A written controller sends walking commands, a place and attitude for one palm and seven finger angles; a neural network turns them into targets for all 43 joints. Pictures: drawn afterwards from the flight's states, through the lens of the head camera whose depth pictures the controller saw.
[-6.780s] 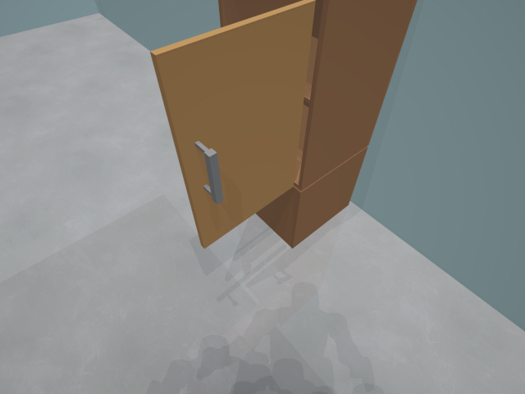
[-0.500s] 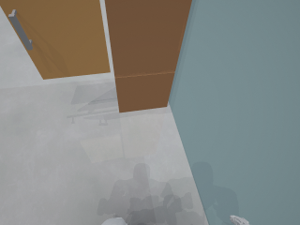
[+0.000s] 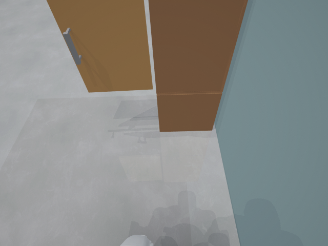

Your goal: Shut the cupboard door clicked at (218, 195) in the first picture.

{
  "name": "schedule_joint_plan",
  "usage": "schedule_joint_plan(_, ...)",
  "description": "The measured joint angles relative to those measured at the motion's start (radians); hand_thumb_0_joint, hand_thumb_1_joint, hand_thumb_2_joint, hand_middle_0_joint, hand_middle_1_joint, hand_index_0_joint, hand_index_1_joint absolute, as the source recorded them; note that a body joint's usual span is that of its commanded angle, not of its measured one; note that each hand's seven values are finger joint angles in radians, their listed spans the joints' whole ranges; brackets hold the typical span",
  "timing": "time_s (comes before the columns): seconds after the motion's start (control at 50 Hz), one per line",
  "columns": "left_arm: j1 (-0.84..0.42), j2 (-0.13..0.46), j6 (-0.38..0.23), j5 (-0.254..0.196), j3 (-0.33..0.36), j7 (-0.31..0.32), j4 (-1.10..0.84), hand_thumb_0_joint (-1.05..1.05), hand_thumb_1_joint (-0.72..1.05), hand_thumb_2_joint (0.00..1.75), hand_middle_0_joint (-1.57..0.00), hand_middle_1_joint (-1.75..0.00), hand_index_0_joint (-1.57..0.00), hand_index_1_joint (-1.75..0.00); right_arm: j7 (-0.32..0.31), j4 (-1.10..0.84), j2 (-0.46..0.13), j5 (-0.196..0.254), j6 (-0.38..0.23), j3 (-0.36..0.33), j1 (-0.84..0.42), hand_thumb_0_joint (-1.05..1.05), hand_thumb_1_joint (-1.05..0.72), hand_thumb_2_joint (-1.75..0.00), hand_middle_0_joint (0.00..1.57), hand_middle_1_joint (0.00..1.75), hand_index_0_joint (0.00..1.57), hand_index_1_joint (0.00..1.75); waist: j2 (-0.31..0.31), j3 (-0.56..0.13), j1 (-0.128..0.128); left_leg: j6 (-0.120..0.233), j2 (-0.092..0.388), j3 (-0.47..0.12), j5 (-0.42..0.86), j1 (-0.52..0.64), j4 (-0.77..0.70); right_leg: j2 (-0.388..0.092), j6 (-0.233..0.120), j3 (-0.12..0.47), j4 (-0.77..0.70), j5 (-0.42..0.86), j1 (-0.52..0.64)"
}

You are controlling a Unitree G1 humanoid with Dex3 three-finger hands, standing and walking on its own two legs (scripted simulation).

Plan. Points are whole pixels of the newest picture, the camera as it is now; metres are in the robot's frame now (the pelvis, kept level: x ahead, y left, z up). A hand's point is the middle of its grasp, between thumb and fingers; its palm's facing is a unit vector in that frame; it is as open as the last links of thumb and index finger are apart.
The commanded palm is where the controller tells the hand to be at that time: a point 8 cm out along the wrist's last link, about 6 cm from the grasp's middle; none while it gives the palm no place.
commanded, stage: take the last steps up to it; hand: left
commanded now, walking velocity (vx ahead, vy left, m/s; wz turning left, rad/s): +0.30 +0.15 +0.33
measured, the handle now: (73, 46) +0.91 +0.48 -0.03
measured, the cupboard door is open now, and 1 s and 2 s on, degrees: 92 92 92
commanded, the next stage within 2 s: come to a stop and stand still in 1.44 s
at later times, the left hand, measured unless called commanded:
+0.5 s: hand out of the picture +0.09 +0.26 -0.16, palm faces +0.15 -0.97 -0.20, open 7.4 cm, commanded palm none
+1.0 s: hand (87, 210) +0.23 +0.26 -0.15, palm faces +0.22 -0.95 -0.22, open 7.1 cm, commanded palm none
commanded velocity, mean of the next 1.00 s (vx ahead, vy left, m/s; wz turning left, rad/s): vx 0.30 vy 0.12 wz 0.09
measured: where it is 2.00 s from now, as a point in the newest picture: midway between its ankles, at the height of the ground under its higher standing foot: (143, 195)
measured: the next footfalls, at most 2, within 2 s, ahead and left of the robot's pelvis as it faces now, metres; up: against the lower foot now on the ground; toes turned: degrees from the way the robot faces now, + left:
left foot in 0.24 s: +0.06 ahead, +0.13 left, +0.00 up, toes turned +9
right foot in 0.70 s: +0.26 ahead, -0.04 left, +0.00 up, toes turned +0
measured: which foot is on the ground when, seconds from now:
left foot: up 0.00-0.22, down 0.24-0.70, up 0.72-1.00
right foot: down 0.00-0.24, up 0.26-0.68, down 0.70-1.00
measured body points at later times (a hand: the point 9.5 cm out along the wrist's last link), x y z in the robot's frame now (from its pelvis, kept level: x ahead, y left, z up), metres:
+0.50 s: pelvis +0.07 +0.06 +0.01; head +0.09 +0.07 +0.46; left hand +0.08 +0.31 -0.15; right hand +0.10 -0.17 -0.14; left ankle +0.02 +0.13 -0.74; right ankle +0.12 -0.08 -0.67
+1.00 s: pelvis +0.24 +0.06 +0.01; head +0.26 +0.06 +0.46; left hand +0.22 +0.31 -0.14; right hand +0.31 -0.17 -0.14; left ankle +0.30 +0.24 -0.69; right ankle +0.22 -0.04 -0.74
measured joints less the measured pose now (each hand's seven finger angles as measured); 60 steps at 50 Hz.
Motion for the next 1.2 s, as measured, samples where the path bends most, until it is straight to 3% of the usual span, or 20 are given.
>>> schedule_joint_plan(0.1,0.037,-0.013,-0.016,0.003,0.0,-0.003,0.029,0.0,0.91,0.9,-0.21,-0.3,-0.2,-0.3,0.003,0.019,0.007,0.002,-0.011,0.006,-0.008,0.0,-0.91,-0.9,0.2,0.3,0.2,0.29,-0.039,0.006,0.015,-0.016,0.021,0.056,-0.002,0.059,-0.133,-0.027,0.008,-0.025,-0.053,0.017,0.044)
schedule_joint_plan(0.22,0.096,0.022,-0.023,0.004,0.022,-0.02,0.079,0.0,0.91,0.9,-0.21,-0.3,-0.2,-0.3,0.016,0.018,0.019,-0.001,-0.036,0.019,-0.019,0.0,-0.91,-0.9,0.2,0.3,0.2,0.29,-0.085,-0.007,0.046,0.002,0.024,0.114,0.066,0.16,-0.394,-0.063,0.041,-0.063,-0.029,-0.019,0.063)
schedule_joint_plan(0.26,0.116,0.035,-0.008,-0.001,0.032,-0.026,0.095,0.0,0.91,0.9,-0.21,-0.3,-0.2,-0.3,0.015,0.002,0.016,-0.007,-0.058,0.021,-0.015,0.0,-0.91,-0.9,0.2,0.3,0.2,0.29,-0.087,-0.018,0.044,0.041,0.019,0.115,0.178,0.185,-0.474,-0.074,0.047,-0.066,0.07,-0.084,0.027)
schedule_joint_plan(0.3,0.112,0.049,0.019,0.0,0.036,-0.027,0.116,0.0,0.91,0.9,-0.21,-0.3,-0.2,-0.3,0.004,-0.009,0.022,-0.013,-0.077,0.025,-0.008,0.0,-0.91,-0.9,0.2,0.3,0.2,0.29,-0.093,-0.017,0.044,0.08,0.01,0.12,0.185,0.178,-0.44,-0.066,0.032,-0.02,0.29,-0.181,-0.062)
schedule_joint_plan(0.34,0.099,0.057,0.03,0.003,0.038,-0.03,0.129,0.0,0.91,0.9,-0.21,-0.3,-0.2,-0.3,-0.007,-0.012,0.031,-0.014,-0.09,0.031,0.017,0.0,-0.91,-0.9,0.2,0.3,0.2,0.29,-0.089,-0.024,0.04,0.095,0.003,0.118,0.17,0.202,-0.466,-0.052,0.019,0.007,0.472,-0.165,-0.154)
schedule_joint_plan(0.4,0.07,0.06,0.023,0.005,0.035,-0.038,0.123,0.01,0.91,0.9,-0.2,-0.3,-0.2,-0.3,-0.017,0.008,0.045,-0.012,-0.104,0.042,0.063,0.0,-0.91,-0.9,0.2,0.3,0.2,0.29,-0.079,-0.031,0.038,0.095,-0.009,0.109,0.199,0.263,-0.561,-0.05,0.018,0.017,0.567,-0.067,-0.25)
schedule_joint_plan(0.52,0.003,0.038,0.006,0.004,0.019,-0.04,0.088,0.0,0.91,0.9,-0.2,-0.3,-0.2,-0.3,-0.018,0.076,0.073,-0.007,-0.114,0.056,0.158,0.0,-0.91,-0.9,0.2,0.3,0.2,0.3,-0.052,-0.039,0.023,0.105,-0.028,0.095,0.224,0.374,-0.696,-0.056,0.025,0.014,0.409,0.042,-0.309)
schedule_joint_plan(0.66,-0.081,0.004,-0.004,0.003,0.007,-0.042,0.057,0.0,0.91,0.9,-0.2,-0.3,-0.2,-0.3,-0.019,0.142,0.09,-0.014,-0.116,0.058,0.245,0.0,-0.91,-0.9,0.2,0.3,0.2,0.3,-0.034,-0.025,-0.022,0.087,-0.038,0.1,0.144,0.454,-0.689,-0.025,0.005,-0.011,0.157,0.055,-0.235)
schedule_joint_plan(0.7,-0.094,-0.002,-0.024,0.003,0.006,-0.045,0.04,0.0,0.91,0.9,-0.2,-0.3,-0.2,-0.3,-0.019,0.159,0.093,-0.009,-0.115,0.057,0.274,0.0,-0.91,-0.9,0.2,0.3,0.2,0.3,-0.03,-0.023,-0.029,0.075,-0.032,0.095,0.073,0.44,-0.595,-0.006,-0.017,-0.022,0.054,0.093,-0.161)
schedule_joint_plan(0.72,-0.102,-0.009,-0.04,0.004,0.007,-0.043,0.036,0.0,0.91,0.9,-0.2,-0.3,-0.2,-0.3,-0.017,0.169,0.091,-0.003,-0.112,0.055,0.278,0.0,-0.91,-0.9,0.2,0.3,0.2,0.3,-0.021,-0.015,-0.028,0.072,-0.02,0.093,0.033,0.401,-0.484,0.0,-0.041,-0.03,0.063,0.112,-0.153)
schedule_joint_plan(0.76,-0.102,-0.025,-0.06,-0.002,0.006,-0.036,0.029,0.0,0.91,0.9,-0.2,-0.3,-0.2,-0.3,-0.013,0.181,0.084,0.0,-0.095,0.046,0.268,0.0,-0.91,-0.9,0.2,0.3,0.2,0.3,-0.003,0.0,-0.035,0.066,-0.002,0.072,-0.023,0.279,-0.176,0.004,-0.053,-0.057,0.093,0.07,-0.127)
schedule_joint_plan(0.8,-0.079,-0.04,-0.065,-0.007,0.006,-0.026,0.03,0.0,0.91,0.9,-0.2,-0.3,-0.2,-0.3,-0.01,0.183,0.073,-0.004,-0.079,0.033,0.245,0.0,-0.91,-0.9,0.2,0.3,0.2,0.29,0.003,-0.004,-0.031,0.056,0.024,0.066,0.034,0.158,0.023,0.01,-0.047,-0.072,0.055,0.051,-0.083)
schedule_joint_plan(0.84,-0.043,-0.051,-0.07,-0.01,0.011,-0.017,0.045,0.0,0.91,0.9,-0.2,-0.3,-0.2,-0.3,-0.007,0.17,0.063,-0.01,-0.071,0.023,0.211,0.0,-0.91,-0.9,0.2,0.3,0.2,0.29,0.001,-0.015,-0.027,0.039,0.061,0.067,0.113,0.06,0.074,0.017,-0.036,-0.076,-0.016,0.069,-0.037)
schedule_joint_plan(0.96,0.048,-0.011,-0.088,-0.005,0.037,-0.01,0.102,-0.03,0.96,0.9,-0.21,-0.3,-0.2,-0.3,0.008,0.097,0.051,-0.014,-0.075,0.004,0.112,0.0,-0.91,-0.9,0.2,0.3,0.19,0.29,-0.021,-0.049,0.004,-0.005,0.131,0.075,0.246,-0.074,-0.131,0.015,-0.025,-0.076,-0.177,0.098,0.076)
schedule_joint_plan(1.02,0.095,-0.006,-0.082,-0.001,0.029,-0.019,0.142,-0.02,0.95,0.9,-0.21,-0.3,-0.2,-0.3,0.019,0.066,0.042,-0.013,-0.08,0.003,0.057,0.0,-0.92,-0.9,0.2,0.3,0.19,0.29,-0.028,-0.051,0.025,-0.009,0.13,0.087,0.277,-0.071,-0.261,0.0,-0.003,-0.07,-0.202,0.08,0.121)
schedule_joint_plan(1.1,0.158,-0.006,-0.065,0.005,0.026,-0.025,0.182,-0.01,0.93,0.9,-0.2,-0.3,-0.2,-0.3,0.03,0.03,0.036,-0.01,-0.093,0.008,-0.007,0.0,-0.92,-0.9,0.2,0.3,0.19,0.29,-0.041,-0.048,0.056,0.01,0.103,0.108,0.278,-0.01,-0.409,-0.03,0.036,-0.061,-0.171,0.016,0.165)
schedule_joint_plan(1.14,0.194,-0.008,-0.053,0.004,0.027,-0.027,0.194,-0.01,0.92,0.9,-0.2,-0.3,-0.2,-0.3,0.03,0.009,0.028,-0.012,-0.112,0.015,-0.024,0.0,-0.91,-0.9,0.2,0.3,0.19,0.29,-0.041,-0.05,0.064,0.023,0.088,0.123,0.266,0.058,-0.493,-0.046,0.049,-0.051,-0.09,-0.051,0.159)
schedule_joint_plan(1.16,0.21,-0.014,-0.046,0.001,0.026,-0.028,0.197,-0.01,0.92,0.9,-0.2,-0.3,-0.2,-0.3,0.026,-0.005,0.019,-0.017,-0.126,0.017,-0.031,0.0,-0.91,-0.9,0.2,0.3,0.19,0.29,-0.025,-0.053,0.063,0.04,0.093,0.115,0.315,0.07,-0.51,-0.047,0.037,-0.051,0.008,-0.098,0.124)
schedule_joint_plan(1.2,0.195,-0.003,-0.025,-0.001,0.024,-0.027,0.204,0.0,0.92,0.9,-0.2,-0.3,-0.2,-0.3,0.007,-0.016,0.034,-0.021,-0.139,0.021,-0.051,0.0,-0.91,-0.9,0.2,0.3,0.2,0.29,-0.052,-0.027,0.058,0.058,0.073,0.134,0.31,0.056,-0.43,-0.056,0.004,0.007,0.299,-0.176,0.008)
